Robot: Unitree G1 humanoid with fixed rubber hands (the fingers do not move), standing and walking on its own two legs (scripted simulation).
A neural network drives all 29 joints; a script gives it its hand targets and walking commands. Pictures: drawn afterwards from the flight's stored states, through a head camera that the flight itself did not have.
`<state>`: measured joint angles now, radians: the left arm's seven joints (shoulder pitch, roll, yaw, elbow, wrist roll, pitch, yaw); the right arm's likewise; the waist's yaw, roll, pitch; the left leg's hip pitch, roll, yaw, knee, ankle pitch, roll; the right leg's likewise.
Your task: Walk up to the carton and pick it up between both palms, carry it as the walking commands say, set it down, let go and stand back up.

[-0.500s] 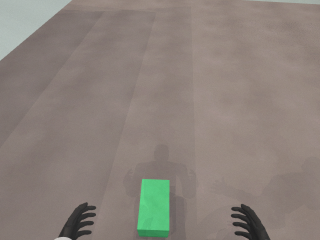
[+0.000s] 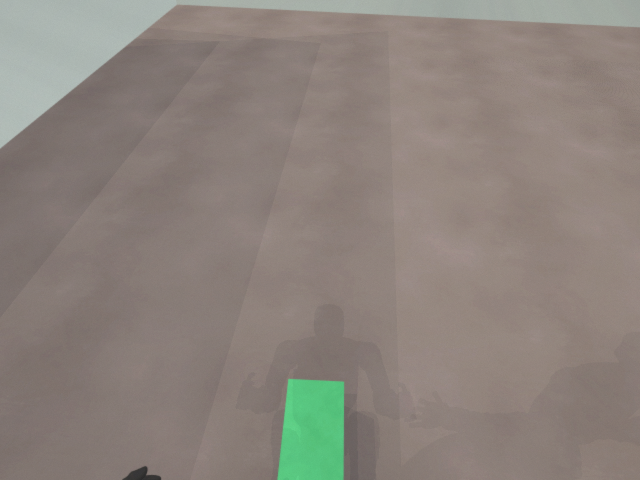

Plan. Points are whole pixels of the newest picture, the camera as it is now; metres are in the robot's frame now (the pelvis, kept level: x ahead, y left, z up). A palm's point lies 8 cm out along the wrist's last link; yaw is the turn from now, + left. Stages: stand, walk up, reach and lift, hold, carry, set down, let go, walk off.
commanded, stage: stand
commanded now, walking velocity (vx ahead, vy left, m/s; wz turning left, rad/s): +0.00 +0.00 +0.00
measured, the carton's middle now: (313, 439) +0.39 +0.03 -0.68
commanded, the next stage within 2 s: none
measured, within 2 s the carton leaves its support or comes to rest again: neither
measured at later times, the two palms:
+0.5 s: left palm out of the picture +0.05 +0.26 -0.12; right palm out of the picture +0.07 -0.26 -0.13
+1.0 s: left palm out of the picture -0.03 +0.23 -0.13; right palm out of the picture -0.01 -0.25 -0.14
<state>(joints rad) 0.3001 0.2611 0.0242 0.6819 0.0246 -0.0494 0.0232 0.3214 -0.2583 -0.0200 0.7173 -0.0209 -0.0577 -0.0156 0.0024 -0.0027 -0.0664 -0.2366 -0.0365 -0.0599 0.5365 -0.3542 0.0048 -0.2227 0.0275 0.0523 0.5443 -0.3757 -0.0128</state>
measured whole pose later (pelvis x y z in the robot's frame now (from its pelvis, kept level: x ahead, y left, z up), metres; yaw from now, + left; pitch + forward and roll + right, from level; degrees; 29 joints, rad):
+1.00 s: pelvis +0.00 -0.01 +0.00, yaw +1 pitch -1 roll +0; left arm 0.40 0.20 -0.03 1.00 0.01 0.00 0.05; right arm 0.34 -0.20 0.04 1.09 -0.01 0.01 -0.05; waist 0.00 0.00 0.01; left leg -0.14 -0.02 -0.08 0.50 -0.35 -0.01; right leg -0.11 0.03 0.01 0.49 -0.37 -0.03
